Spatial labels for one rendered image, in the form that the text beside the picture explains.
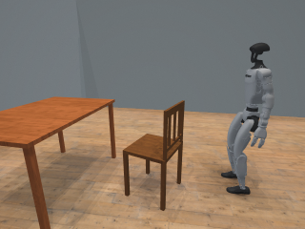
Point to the robot torso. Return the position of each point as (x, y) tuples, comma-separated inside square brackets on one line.
[(253, 93)]

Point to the chair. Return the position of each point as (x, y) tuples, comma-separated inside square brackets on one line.
[(159, 149)]

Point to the right robot foot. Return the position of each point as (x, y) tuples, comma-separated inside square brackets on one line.
[(229, 175)]

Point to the robot left upper arm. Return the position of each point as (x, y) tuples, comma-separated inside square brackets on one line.
[(265, 75)]

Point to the left robot hand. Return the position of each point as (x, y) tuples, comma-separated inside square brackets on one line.
[(259, 133)]

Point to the robot left forearm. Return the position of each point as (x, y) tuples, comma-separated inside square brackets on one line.
[(266, 110)]

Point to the table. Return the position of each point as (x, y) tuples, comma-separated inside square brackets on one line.
[(26, 125)]

